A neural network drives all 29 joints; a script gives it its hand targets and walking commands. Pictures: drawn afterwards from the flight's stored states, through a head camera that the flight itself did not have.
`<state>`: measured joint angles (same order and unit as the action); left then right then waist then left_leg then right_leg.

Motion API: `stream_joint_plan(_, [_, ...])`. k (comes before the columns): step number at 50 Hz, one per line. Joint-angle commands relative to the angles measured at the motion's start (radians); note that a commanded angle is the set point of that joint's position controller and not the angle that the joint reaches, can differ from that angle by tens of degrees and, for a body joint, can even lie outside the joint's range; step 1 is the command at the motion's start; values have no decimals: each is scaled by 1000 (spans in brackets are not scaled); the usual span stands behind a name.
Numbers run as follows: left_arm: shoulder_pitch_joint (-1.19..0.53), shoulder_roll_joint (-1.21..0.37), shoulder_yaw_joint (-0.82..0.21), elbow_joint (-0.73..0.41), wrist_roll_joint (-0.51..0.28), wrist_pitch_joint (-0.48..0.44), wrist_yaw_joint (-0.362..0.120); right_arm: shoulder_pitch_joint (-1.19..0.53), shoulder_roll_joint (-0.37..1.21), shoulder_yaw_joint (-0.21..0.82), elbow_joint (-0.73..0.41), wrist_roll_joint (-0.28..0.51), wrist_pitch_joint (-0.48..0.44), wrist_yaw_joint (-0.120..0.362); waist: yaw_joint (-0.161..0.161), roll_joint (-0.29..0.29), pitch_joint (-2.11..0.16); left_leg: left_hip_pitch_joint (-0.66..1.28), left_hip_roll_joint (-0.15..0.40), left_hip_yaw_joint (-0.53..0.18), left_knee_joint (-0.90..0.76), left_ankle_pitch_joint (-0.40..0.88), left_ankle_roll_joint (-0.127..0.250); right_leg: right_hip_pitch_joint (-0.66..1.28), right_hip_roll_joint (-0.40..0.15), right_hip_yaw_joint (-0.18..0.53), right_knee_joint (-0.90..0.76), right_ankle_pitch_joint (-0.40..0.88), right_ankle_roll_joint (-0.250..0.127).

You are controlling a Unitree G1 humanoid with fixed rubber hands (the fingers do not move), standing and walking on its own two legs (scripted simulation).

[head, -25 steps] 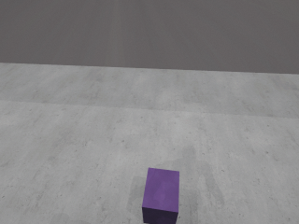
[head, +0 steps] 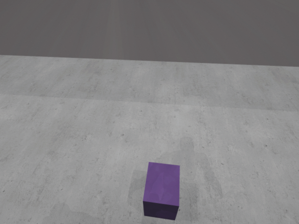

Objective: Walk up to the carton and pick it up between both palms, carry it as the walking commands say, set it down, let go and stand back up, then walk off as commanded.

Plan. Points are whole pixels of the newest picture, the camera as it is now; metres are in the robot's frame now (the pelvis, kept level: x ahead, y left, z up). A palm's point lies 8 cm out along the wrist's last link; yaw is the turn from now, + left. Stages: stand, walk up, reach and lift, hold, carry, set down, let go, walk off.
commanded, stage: stand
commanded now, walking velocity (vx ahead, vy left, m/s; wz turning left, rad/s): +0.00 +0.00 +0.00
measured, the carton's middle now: (161, 190) +0.46 -0.04 -0.65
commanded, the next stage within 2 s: walk off in 0.12 s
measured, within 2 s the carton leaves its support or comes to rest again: neither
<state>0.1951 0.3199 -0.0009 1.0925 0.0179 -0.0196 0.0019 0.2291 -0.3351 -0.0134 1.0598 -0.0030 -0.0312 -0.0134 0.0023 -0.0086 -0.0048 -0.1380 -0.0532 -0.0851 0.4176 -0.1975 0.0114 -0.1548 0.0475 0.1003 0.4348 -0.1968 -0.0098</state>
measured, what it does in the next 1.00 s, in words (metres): steps to the right: right foot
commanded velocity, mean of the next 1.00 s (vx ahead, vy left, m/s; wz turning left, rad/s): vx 0.00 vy -0.22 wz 0.00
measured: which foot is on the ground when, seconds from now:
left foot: down 0.00-0.74, up 0.76-1.00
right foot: down 0.00-0.42, up 0.44-0.72, down 0.74-1.00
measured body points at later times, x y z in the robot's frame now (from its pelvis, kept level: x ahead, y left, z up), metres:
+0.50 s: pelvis +0.01 -0.01 +0.00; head +0.00 +0.00 +0.45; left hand +0.06 +0.27 -0.15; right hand +0.07 -0.30 -0.13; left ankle +0.02 +0.11 -0.74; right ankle +0.01 -0.12 -0.72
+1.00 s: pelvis +0.02 -0.15 -0.02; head +0.04 -0.15 +0.43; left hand +0.10 +0.08 -0.17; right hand +0.04 -0.43 -0.16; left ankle +0.00 -0.09 -0.72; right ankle +0.01 -0.24 -0.74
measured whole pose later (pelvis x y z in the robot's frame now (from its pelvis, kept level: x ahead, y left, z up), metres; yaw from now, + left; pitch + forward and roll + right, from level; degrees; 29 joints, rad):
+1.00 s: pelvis +0.02 -0.15 -0.02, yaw -6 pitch +0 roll -3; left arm 0.20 0.17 0.00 1.00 0.04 0.07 0.01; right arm 0.17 -0.25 -0.07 1.09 0.00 0.07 -0.07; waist 0.02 0.04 0.04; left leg -0.35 0.03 0.13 0.87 -0.54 0.01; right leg -0.25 0.07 -0.10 0.54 -0.29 -0.06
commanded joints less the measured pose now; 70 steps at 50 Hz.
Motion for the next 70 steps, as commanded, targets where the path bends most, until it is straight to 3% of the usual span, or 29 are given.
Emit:
stream_joint_plan(1, [-31, 192, 33, -53, -4, -17, 0, -29, -194, -37, -57, 1, -19, -13, 1, 37, 70, -89, 134, -122, -125, -82, 34, -25, -109, 120, -96, -36, -25])
stream_joint_plan(3, [-46, 194, 31, -66, 3, -16, 5, -29, -195, -37, -38, 5, -16, -9, 17, -34, 55, -76, 127, -109, -119, -68, 15, -39, -107, 104, -110, -76, -20])
stream_joint_plan(4, [-43, 198, 35, -53, 13, -16, 8, -52, -219, -44, -45, 0, -15, -9, -10, 39, 73, -74, 132, -126, -131, -140, 26, -54, -96, 116, -123, -96, -25])
stream_joint_plan(15, [-68, 204, 31, -49, -3, -17, 10, -68, -201, -32, -26, 3, -11, -6, 2, -31, 69, -40, 145, -104, -101, 55, 37, -21, -127, 130, -117, 51, -26])
stream_joint_plan(18, [30, 78, 7, 1, -22, 27, 25, -107, -123, -8, -48, 2, 23, 1, -2, 30, 82, -62, 203, -148, -142, -149, 44, -119, -69, 92, -86, -21, -14])
stream_joint_plan(19, [43, 58, 7, 3, -1, 40, 29, -58, -175, -39, -43, -8, 40, -8, -47, 44, 78, -88, 260, -206, -159, -248, 42, -111, -43, 54, 10, -18, 17])
stream_joint_plan(23, [8, 139, 49, -36, 16, 68, 15, 3, -229, -76, -42, -32, 49, -40, -82, 181, 46, 39, 518, -393, -171, 64, 234, -359, -51, -7, 490, -299, 70])
stream_joint_plan(25, [-22, 121, 53, -64, 20, 70, 11, -22, -250, -94, -49, -42, 45, -54, -62, 88, 32, 37, 538, -337, -158, 222, 258, -405, -89, 26, 629, -286, 87])
stream_joint_plan(29, [72, 55, 56, -49, 14, 87, -1, -64, -222, -99, -41, -36, 57, -38, -21, 163, 96, -117, 395, -150, -164, 25, 170, -298, -107, -29, 551, -227, 126])
stream_joint_plan(30, [43, 94, 63, -70, 6, 97, -12, -76, -232, -107, -43, -48, 50, -46, -33, 280, 112, -59, 425, -176, -136, 26, 157, -334, -146, 6, 396, -248, 121])
stream_joint_plan(32, [41, 46, 59, -75, 8, 96, -16, -16, -214, -112, -32, -26, 56, -47, -49, 163, 89, -59, 412, -158, -115, 40, 144, -290, -126, -56, 303, -239, 124])
stream_joint_plan(33, [74, 55, 67, -96, 3, 98, -30, -92, -239, -114, -56, -31, 53, -51, -2, 310, 53, -102, 384, -106, -109, 106, 108, -175, -123, -69, 245, -207, 107])
stream_joint_plan(36, [157, 104, 82, -67, 27, 71, -22, -24, -165, -107, -24, -28, 52, -40, 21, 108, -1, -163, 276, 25, 195, 194, 30, 28, -108, -119, -96, 71, 70])
stream_joint_plan(37, [201, 225, 99, -75, 29, 62, -32, 33, -54, -80, -43, -21, 57, -39, 8, -316, -60, -334, 104, 176, 452, -156, -40, 136, -326, 168, -158, 397, -1])
stream_joint_plan(38, [175, 227, 93, -85, 18, 65, -22, -47, -74, -91, -53, -31, 79, -64, 69, -407, -80, -412, 12, 160, 711, -537, -60, 103, -345, 162, -107, 509, -129])
stream_joint_plan(39, [194, 174, 79, -86, 10, 66, -29, -116, -58, -91, -74, -11, 84, -78, 95, -347, -79, -400, 46, 111, 851, -556, -40, 64, -347, 111, -69, 621, -182])
stream_joint_plan(42, [45, 88, 53, -133, 28, 68, -10, -54, -70, -93, -24, 6, 90, -58, 37, -192, -29, -394, 114, 111, 854, -405, -9, -13, -259, 33, -64, 422, -171])
stream_joint_plan(48, [97, 18, 33, -106, 24, 88, 17, -12, 6, -59, 12, -3, 93, -68, 38, -241, -27, -198, 97, 212, 373, -356, -1, -47, -237, 104, -110, 252, -173])
stream_joint_plan(50, [77, 14, 28, -98, 19, 90, 17, 115, 10, -62, 33, 1, 78, -84, -49, -155, -10, -35, 121, 186, 124, -183, 10, -101, -226, 92, -36, 296, -151])
stream_joint_plan(51, [81, 5, 24, -91, 5, 89, 16, 188, 9, -56, 47, -2, 70, -86, -94, 48, 0, 131, 247, 52, -97, -35, 27, -254, -201, 54, 65, 139, -81])
stream_joint_plan(52, [95, -71, 14, -134, 3, 92, 9, 237, -148, -84, 46, -37, 75, -87, -101, 359, 7, 249, 620, -371, -212, 28, 134, -555, -25, -103, 371, -281, 22])
stream_joint_plan(53, [43, 12, 56, -141, 34, 88, 22, 176, -201, -101, 26, -38, 90, -94, -72, 212, 55, 104, 717, -429, -245, 56, 202, -616, -30, -14, 617, -397, 26])
stream_joint_plan(54, [-46, -6, 60, -169, 51, 91, 17, 185, -154, -99, 61, -41, 91, -111, -68, 63, 89, -8, 682, -318, -234, 91, 226, -539, -41, 53, 752, -320, 10])
stream_joint_plan(55, [-11, 18, 61, -145, 40, 102, 2, 125, -80, -82, 42, -42, 78, -95, -37, 23, 154, -90, 564, -203, -212, 52, 180, -499, -42, 82, 786, -214, 20])
stream_joint_plan(57, [76, -10, 61, -114, 45, 93, -19, 48, 26, -55, 16, -25, 51, -87, -9, 200, 126, -48, 445, -46, -141, 200, 102, -512, -67, 57, 759, -90, 55])
stream_joint_plan(59, [48, -8, 71, -109, 36, 98, -27, 70, 20, -56, 9, -9, 28, -86, -18, 193, 37, 58, 472, 7, -100, 456, 159, -486, -75, 21, 795, -126, 98])
stream_joint_plan(62, [83, -26, 66, -82, 23, 104, -38, 158, 24, -60, 45, -9, 22, -76, -23, 174, 34, 105, 453, 87, -41, 705, 115, -485, -88, -70, 686, -98, 112])
stream_joint_plan(67, [40, -69, 57, -127, 0, 109, -54, 101, -53, -89, 29, -19, 37, -70, -22, 283, 93, -120, 399, 144, -105, 324, 92, -274, -127, -159, 381, -48, 115])
stream_joint_plan(70, [15, -37, 62, -146, 10, 105, -62, 123, -108, -106, 37, -27, 58, -64, -50, 362, 101, -62, 399, 147, -57, 304, 89, -271, -103, -208, 223, -162, 93])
